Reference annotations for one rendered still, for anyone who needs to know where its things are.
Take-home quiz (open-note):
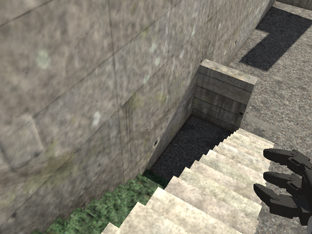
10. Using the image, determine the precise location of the right robot hand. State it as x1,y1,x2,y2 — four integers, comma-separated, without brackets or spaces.
253,148,312,226

